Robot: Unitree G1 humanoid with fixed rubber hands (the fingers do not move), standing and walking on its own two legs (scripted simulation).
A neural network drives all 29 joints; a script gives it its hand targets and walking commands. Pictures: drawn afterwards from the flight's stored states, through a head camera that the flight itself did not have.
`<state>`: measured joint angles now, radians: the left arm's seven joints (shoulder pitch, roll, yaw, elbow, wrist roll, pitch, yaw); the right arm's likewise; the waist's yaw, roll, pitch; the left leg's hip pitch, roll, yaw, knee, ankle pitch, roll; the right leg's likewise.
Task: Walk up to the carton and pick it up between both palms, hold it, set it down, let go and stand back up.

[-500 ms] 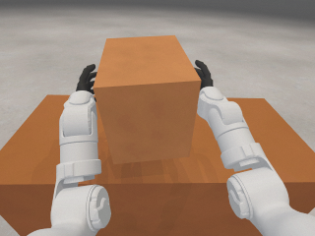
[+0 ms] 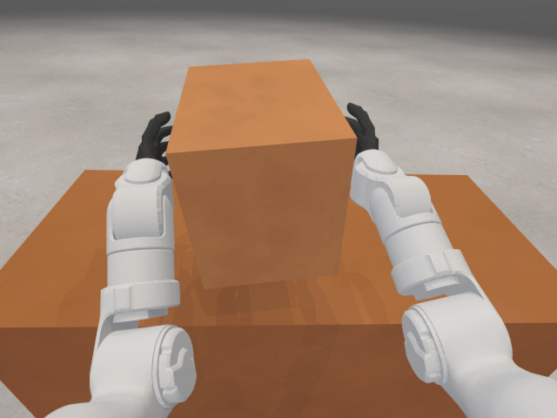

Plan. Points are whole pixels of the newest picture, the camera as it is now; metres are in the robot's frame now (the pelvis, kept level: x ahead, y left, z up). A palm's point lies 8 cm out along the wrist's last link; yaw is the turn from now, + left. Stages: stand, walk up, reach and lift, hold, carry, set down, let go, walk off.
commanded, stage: hold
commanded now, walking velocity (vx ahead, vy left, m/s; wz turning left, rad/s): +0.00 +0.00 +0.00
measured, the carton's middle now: (260, 166) +0.41 +0.00 +0.23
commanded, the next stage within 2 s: none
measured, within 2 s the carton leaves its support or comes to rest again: neither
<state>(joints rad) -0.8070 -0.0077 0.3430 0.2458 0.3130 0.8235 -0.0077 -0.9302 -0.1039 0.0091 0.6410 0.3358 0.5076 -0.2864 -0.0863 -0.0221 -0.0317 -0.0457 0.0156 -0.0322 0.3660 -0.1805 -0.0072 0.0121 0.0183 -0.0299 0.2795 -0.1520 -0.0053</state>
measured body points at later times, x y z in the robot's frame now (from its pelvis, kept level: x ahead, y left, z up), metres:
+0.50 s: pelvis +0.00 +0.00 +0.00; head -0.07 +0.02 +0.44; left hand +0.39 +0.15 +0.25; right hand +0.39 -0.13 +0.26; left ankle +0.02 +0.12 -0.75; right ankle +0.01 -0.12 -0.75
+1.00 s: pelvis +0.00 +0.00 +0.00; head -0.07 +0.02 +0.44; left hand +0.38 +0.15 +0.25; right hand +0.39 -0.13 +0.26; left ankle +0.02 +0.12 -0.75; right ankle +0.01 -0.12 -0.75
